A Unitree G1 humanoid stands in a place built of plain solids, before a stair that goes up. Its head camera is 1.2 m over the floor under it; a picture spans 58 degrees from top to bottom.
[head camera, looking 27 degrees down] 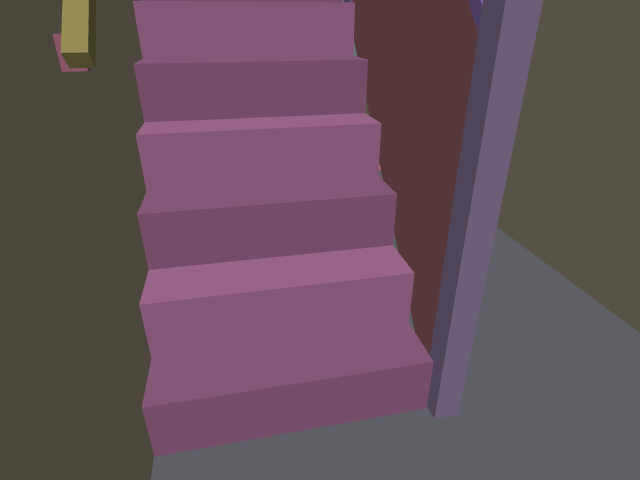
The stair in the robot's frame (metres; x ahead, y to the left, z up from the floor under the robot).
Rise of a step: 0.21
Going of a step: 0.21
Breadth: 0.90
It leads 12 degrees to the left of straight ahead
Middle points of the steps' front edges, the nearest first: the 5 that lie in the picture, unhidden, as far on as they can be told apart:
0.98 0.07 0.21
1.18 0.11 0.42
1.39 0.16 0.63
1.60 0.20 0.84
1.80 0.25 1.06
